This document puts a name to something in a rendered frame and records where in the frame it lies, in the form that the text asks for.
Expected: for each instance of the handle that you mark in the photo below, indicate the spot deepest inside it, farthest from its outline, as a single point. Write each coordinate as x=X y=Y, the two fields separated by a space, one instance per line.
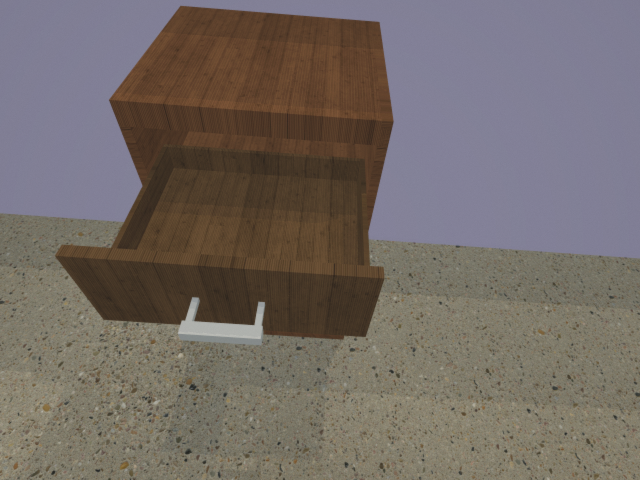
x=191 y=330

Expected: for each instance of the cabinet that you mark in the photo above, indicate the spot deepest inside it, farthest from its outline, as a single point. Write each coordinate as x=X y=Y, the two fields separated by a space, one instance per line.
x=262 y=82

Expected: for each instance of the drawer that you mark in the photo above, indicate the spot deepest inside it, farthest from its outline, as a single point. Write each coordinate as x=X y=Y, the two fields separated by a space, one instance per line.
x=237 y=227

